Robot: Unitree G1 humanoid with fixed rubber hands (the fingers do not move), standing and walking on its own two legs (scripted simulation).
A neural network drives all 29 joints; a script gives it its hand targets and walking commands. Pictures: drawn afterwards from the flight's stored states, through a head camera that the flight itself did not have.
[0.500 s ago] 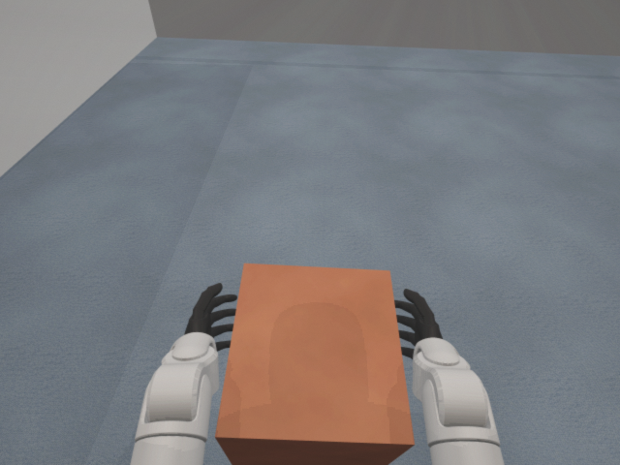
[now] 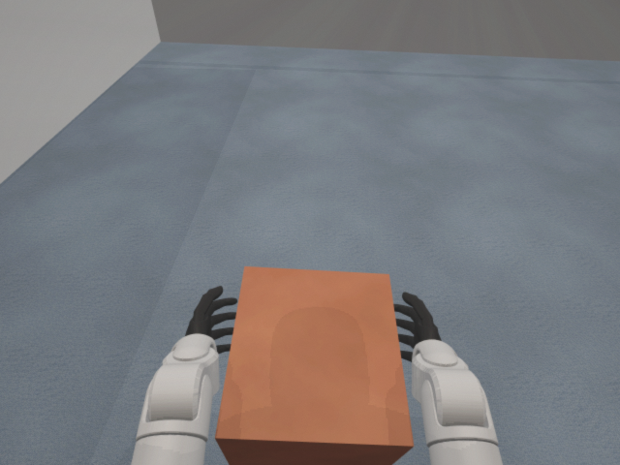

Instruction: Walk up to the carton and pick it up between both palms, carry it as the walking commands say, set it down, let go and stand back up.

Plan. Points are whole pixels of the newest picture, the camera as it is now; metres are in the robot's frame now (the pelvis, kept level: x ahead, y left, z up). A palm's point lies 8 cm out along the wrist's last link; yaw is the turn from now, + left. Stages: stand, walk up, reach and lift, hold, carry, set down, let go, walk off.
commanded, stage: carry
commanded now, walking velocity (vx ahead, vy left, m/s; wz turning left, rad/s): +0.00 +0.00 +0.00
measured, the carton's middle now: (310, 380) +0.27 +0.01 -0.05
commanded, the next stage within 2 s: none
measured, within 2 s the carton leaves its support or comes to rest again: neither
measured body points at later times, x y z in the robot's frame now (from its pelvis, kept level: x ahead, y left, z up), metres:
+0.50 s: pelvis +0.00 +0.00 +0.00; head -0.03 +0.00 +0.45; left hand +0.29 +0.15 +0.03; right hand +0.29 -0.14 +0.03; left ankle +0.09 +0.11 -0.73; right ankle -0.06 -0.06 -0.73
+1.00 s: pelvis -0.03 -0.03 -0.01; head -0.04 -0.02 +0.44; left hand +0.22 +0.11 +0.08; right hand +0.21 -0.18 +0.08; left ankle +0.08 +0.11 -0.72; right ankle -0.06 -0.06 -0.73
